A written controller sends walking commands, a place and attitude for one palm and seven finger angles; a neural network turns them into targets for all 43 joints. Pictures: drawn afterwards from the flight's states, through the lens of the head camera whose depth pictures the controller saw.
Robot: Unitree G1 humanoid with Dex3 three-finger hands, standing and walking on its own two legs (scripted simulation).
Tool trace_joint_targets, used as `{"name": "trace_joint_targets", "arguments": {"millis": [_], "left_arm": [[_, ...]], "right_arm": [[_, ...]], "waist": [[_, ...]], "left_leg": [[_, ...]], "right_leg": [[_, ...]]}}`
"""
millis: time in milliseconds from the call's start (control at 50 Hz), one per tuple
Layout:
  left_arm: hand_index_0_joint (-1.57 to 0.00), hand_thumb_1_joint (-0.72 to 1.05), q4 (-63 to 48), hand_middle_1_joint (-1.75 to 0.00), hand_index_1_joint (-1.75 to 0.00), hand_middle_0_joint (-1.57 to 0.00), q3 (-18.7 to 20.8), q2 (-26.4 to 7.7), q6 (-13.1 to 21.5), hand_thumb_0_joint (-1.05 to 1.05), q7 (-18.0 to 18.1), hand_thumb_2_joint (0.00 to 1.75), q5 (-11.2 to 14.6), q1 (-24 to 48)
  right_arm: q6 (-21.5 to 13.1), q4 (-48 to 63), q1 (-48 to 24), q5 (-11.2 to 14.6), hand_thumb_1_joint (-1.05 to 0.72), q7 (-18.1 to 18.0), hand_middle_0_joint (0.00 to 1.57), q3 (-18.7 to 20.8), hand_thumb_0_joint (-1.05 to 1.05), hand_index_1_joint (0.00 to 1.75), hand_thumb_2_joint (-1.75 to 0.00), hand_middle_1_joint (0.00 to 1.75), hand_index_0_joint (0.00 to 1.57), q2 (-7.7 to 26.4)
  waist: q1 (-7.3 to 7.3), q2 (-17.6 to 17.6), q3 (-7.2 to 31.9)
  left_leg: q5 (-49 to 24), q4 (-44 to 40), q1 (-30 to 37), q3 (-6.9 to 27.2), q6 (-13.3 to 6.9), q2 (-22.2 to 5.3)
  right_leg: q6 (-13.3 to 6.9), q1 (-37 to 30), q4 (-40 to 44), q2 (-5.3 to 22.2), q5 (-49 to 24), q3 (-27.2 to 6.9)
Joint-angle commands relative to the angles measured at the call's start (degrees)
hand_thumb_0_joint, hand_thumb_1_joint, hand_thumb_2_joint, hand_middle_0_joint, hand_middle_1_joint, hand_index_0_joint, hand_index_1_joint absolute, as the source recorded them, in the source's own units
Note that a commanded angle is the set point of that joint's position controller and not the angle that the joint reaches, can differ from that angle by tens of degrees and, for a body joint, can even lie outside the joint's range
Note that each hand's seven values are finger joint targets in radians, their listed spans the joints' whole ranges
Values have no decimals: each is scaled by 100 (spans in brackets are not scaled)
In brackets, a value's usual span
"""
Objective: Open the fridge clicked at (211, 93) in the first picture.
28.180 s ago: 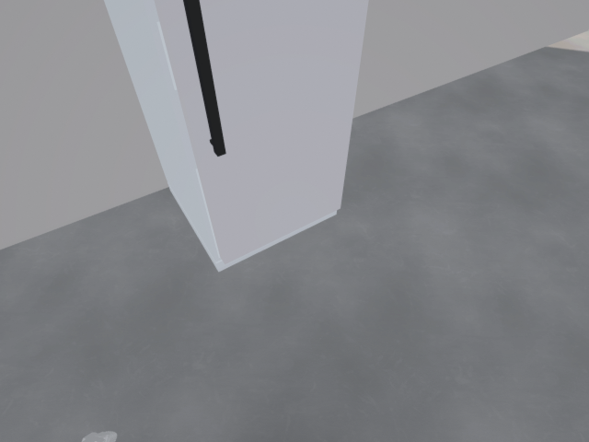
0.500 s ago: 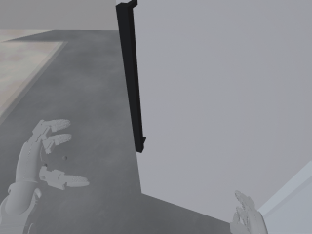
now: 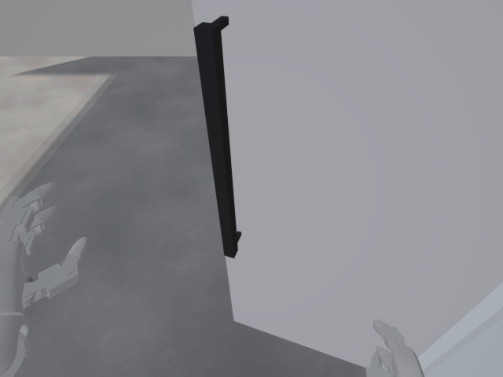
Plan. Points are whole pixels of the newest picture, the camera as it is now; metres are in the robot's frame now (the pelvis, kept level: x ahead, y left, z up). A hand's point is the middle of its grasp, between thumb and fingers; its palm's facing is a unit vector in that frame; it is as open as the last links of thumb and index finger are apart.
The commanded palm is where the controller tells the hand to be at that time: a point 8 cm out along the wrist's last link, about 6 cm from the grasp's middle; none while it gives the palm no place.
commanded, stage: draw the hand back to the body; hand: left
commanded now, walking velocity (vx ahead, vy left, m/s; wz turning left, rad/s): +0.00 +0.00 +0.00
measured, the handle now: (227, 167) +0.44 +0.11 +0.12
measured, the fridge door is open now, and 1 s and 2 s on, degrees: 72 72 72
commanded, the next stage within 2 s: step back with the hand held close in 0.42 s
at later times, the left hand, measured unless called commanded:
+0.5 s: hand (59, 267) +0.18 +0.27 +0.15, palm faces +0.48 -0.80 -0.37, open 7.4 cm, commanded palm +0.13 +0.30 +0.17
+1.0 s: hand (27, 291) +0.15 +0.28 +0.16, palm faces +0.39 -0.78 -0.48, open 7.4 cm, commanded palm +0.09 +0.32 +0.17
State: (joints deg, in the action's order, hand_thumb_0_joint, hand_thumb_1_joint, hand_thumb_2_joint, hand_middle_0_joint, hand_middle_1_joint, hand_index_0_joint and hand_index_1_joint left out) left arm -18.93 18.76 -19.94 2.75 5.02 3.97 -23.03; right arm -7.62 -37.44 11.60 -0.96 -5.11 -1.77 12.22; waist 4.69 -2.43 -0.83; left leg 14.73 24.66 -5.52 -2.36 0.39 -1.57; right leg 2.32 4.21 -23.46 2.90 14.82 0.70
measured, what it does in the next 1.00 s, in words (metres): shifts its weight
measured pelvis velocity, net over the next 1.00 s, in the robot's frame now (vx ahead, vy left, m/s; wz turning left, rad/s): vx -0.06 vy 0.02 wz -0.02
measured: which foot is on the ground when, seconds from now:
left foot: down 0.00-1.00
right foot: down 0.00-1.00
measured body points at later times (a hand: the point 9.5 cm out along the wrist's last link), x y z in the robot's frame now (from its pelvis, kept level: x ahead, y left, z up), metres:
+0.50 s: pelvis +0.00 -0.01 +0.00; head -0.03 -0.02 +0.45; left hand +0.15 +0.31 +0.18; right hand +0.18 -0.22 -0.08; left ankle -0.01 +0.12 -0.74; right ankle -0.02 -0.15 -0.74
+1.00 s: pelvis -0.06 +0.02 -0.01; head -0.04 +0.03 +0.44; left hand +0.12 +0.32 +0.18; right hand +0.12 -0.22 -0.08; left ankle -0.01 +0.12 -0.74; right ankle -0.02 -0.15 -0.74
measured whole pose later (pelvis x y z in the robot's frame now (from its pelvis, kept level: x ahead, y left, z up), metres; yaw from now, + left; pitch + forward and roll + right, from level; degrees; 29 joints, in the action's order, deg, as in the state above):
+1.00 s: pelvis -0.06 +0.02 -0.01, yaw -1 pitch +0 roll -1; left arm -27.4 24.4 -24.9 11.0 7.0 2.4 -28.9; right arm -2.2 -30.7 10.6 -0.1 -5.2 -0.2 12.2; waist 1.0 0.7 -2.2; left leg 11.9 30.4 -18.5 -3.7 -1.6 -0.9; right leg 3.8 17.0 -27.9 3.6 10.8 -1.1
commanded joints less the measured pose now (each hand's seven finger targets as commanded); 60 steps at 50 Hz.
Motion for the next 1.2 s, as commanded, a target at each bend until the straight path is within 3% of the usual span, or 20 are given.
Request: {"name": "trace_joint_targets", "arguments": {"millis": [0,20,100,160,220,420,500,520,540,560,580,620,680,760,840,920,980,1040,1120,1180], "left_arm": [[-20,86,-1495,-32,-32,-20,850,-1175,392,0,118,88,-2,534],[-20,90,-1551,-30,-30,-20,865,-1164,398,0,129,90,2,516],[-20,90,-1188,-30,-30,-20,706,-991,337,0,117,90,0,465],[-20,90,-1290,-30,-30,-20,708,-1042,345,0,131,90,-8,709],[-20,90,-1449,-30,-30,-20,750,-1084,385,0,147,90,-23,682],[-20,90,-1265,-30,-30,-20,797,-1073,387,0,130,90,4,577],[-20,90,-1240,-30,-30,-20,822,-1101,409,0,123,90,-7,541],[-20,90,-1571,-30,-30,-20,546,-923,441,0,94,90,-18,856],[-20,90,-1940,-30,-30,-20,1257,-1716,722,0,179,90,-63,1543],[-20,90,-1276,-30,-30,-20,942,-1257,748,0,145,90,-67,773],[-20,90,-1197,-30,-30,-20,805,-1097,758,0,133,90,-107,403],[-20,90,-1501,-30,-30,-20,922,-1203,875,0,160,90,-139,217],[-20,90,-1779,-30,-30,-20,1050,-1257,949,0,213,90,-120,-213],[-20,90,-2026,-30,-30,-20,1234,-1409,991,0,262,90,-87,-442],[-20,90,-1992,-30,-30,-20,1263,-1393,1058,0,288,90,-76,-542],[-20,90,-1962,-30,-30,-20,1282,-1362,1174,0,325,90,-133,-485],[-20,90,-1996,-30,-30,-20,1294,-1292,1310,0,350,90,-217,-353],[-20,90,-2042,-30,-30,-20,1334,-1291,1433,0,364,90,-274,-240],[-20,90,-2203,-30,-30,-20,1316,-1339,1571,0,392,90,-308,-7],[-20,90,-2208,-30,-30,-20,1268,-1370,1637,0,448,90,-290,167]], "right_arm": [[-315,926,-725,5,-90,-50,20,241,0,30,-90,30,20,633],[-322,936,-733,7,-90,-41,20,242,0,30,-90,30,20,622],[-294,893,-706,7,-90,-61,20,261,0,30,-90,30,20,654],[-269,907,-741,14,-90,-85,20,256,0,30,-90,30,20,645],[-310,907,-746,-11,-90,-89,20,252,0,30,-90,30,20,639],[-324,885,-781,-9,-90,-97,20,245,0,30,-90,30,20,609],[-329,862,-772,-17,-90,-97,20,265,0,30,-90,30,20,627],[-353,914,-843,-17,-90,-83,20,238,0,30,-90,30,20,607],[-220,1155,-910,43,-90,-27,20,205,0,30,-90,30,20,726],[-119,981,-874,6,-90,-33,20,198,0,30,-90,30,20,631],[-32,1025,-826,2,-90,-6,20,236,0,30,-90,30,20,625],[77,1118,-777,0,-90,-3,20,304,0,30,-90,30,20,652],[229,1303,-696,21,-90,-14,20,383,0,30,-90,30,20,685],[340,1477,-674,59,-90,-47,20,411,0,30,-90,30,20,694],[350,1544,-653,79,-90,-71,20,423,0,30,-90,30,20,710],[254,1550,-623,89,-90,-75,20,426,0,30,-90,30,20,769],[118,1557,-576,106,-90,-64,20,433,0,30,-90,30,20,834],[-23,1527,-495,104,-90,-67,20,435,0,30,-90,30,20,828],[-192,1400,-362,56,-90,-48,20,438,0,30,-90,30,20,774],[-284,1261,-291,31,-90,-33,20,413,0,30,-90,30,20,735]], "waist": [[42,-138,482],[37,-233,499],[-2,112,206],[-12,-103,216],[22,-189,420],[25,-22,158],[39,6,257],[-1,-122,279],[-236,-26,-177],[-274,537,-192],[-266,747,-91],[-278,432,460],[-286,13,1020],[-279,-60,1217],[-291,-112,1014],[-303,-289,730],[-321,-534,536],[-329,-398,428],[-387,102,385],[-424,141,343]], "left_leg": [[-1683,-301,131,-32,-130,76],[-1681,-303,144,-33,-122,68],[-1508,-348,74,-59,-156,60],[-1223,-387,107,-60,-161,87],[-1389,-372,167,-45,-157,96],[-1229,-409,86,-76,-161,83],[-1210,-416,127,-83,-168,85],[-1154,-421,176,-76,-176,103],[-626,-138,-366,-71,-244,17],[-477,37,-440,18,-251,64],[-496,181,-455,2,-244,74],[-1028,213,-405,11,-214,25],[-2133,96,-261,18,-193,-137],[-2591,45,-415,117,-185,-264],[-1914,-128,-895,200,-228,-343],[-438,-425,-1815,377,-342,-424],[1334,-765,-2852,606,-509,-549],[2084,-661,-3327,672,-572,-552],[2048,-28,-2775,542,-421,-270],[1708,269,-2151,473,-285,-117]], "right_leg": [[-244,-32,288,-252,-1503,211],[-241,-44,261,-239,-1492,209],[-215,137,357,-248,-1334,235],[-212,186,401,-247,-1031,207],[-222,23,349,-235,-1218,210],[-205,104,465,-248,-1093,196],[-203,70,490,-251,-1064,189],[-195,93,488,-237,-1017,176],[-222,752,855,21,-1099,-328],[-253,917,928,162,-970,-369],[-283,996,950,247,-992,-461],[-308,673,555,324,-1833,-343],[-199,380,23,166,-2575,-131],[-131,278,-315,35,-2673,-50],[-95,327,-420,-39,-2164,-83],[-89,131,-603,-121,-1412,-118],[-75,-238,-995,-229,-895,-132],[-92,-210,-1084,-203,-510,-245],[-240,744,-375,48,498,-629],[-336,1556,28,184,1113,-725]]}}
